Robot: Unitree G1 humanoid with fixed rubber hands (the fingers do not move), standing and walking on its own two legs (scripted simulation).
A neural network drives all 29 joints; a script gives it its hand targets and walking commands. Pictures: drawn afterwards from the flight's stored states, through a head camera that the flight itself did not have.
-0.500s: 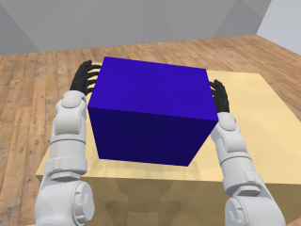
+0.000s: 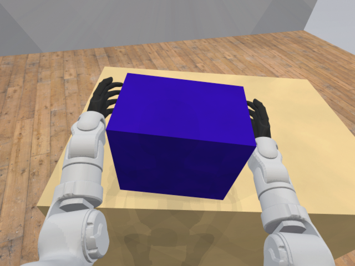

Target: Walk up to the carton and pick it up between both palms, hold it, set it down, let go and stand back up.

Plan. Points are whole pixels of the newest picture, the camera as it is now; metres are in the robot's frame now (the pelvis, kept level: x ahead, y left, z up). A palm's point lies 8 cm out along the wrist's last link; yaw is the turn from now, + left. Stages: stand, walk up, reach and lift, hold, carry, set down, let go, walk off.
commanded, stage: set down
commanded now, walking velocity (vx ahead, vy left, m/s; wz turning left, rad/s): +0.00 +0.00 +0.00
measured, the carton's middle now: (178, 140) +0.40 -0.02 +0.08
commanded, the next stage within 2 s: none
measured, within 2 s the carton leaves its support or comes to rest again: rests again in 1.90 s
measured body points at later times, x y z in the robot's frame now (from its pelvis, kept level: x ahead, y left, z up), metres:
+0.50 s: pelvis +0.01 +0.00 +0.00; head +0.03 +0.03 +0.45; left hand +0.46 +0.15 +0.14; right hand +0.39 -0.21 +0.11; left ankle +0.00 +0.11 -0.75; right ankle -0.02 -0.12 -0.75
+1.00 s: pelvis +0.02 +0.01 +0.00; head +0.06 +0.03 +0.45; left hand +0.48 +0.15 +0.11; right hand +0.40 -0.21 +0.08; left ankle +0.00 +0.11 -0.75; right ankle -0.02 -0.12 -0.75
